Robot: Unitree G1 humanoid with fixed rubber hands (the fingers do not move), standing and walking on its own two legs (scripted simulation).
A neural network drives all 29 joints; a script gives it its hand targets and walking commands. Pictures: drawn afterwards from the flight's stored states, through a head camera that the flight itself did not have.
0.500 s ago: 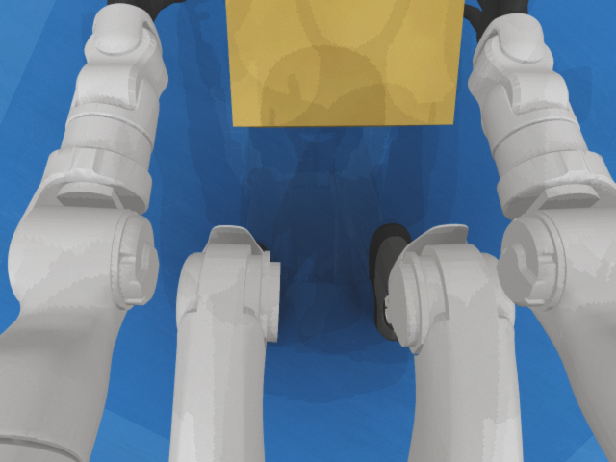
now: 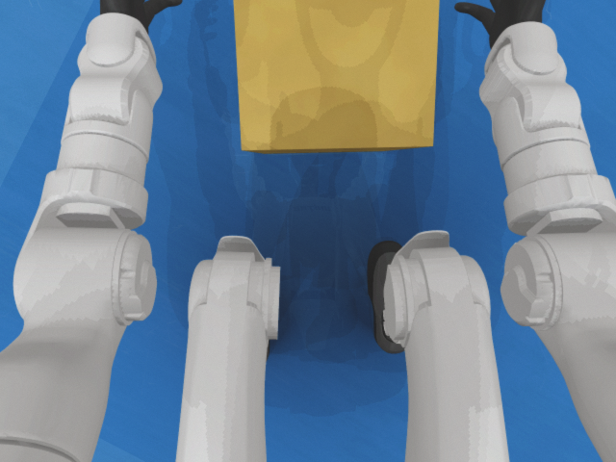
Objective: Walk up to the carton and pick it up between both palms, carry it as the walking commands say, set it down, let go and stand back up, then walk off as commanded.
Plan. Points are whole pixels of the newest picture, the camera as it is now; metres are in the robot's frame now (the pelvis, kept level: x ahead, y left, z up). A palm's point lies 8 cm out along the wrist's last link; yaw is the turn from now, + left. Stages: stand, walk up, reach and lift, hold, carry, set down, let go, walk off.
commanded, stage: set down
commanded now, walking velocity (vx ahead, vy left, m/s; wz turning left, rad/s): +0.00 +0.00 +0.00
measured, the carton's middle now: (327, 69) +0.52 -0.01 -0.27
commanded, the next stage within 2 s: let go in 1.08 s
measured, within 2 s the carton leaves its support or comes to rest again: neither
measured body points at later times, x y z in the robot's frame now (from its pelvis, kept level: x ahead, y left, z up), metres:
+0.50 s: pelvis +0.01 +0.00 +0.12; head +0.34 +0.00 +0.43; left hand +0.56 +0.20 +0.01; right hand +0.55 -0.19 +0.01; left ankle +0.09 +0.12 -0.36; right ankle +0.12 -0.13 -0.36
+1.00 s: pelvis +0.04 +0.00 +0.26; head +0.34 +0.00 +0.60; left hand +0.56 +0.21 +0.16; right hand +0.54 -0.19 +0.16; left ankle +0.09 +0.12 -0.36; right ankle +0.12 -0.13 -0.36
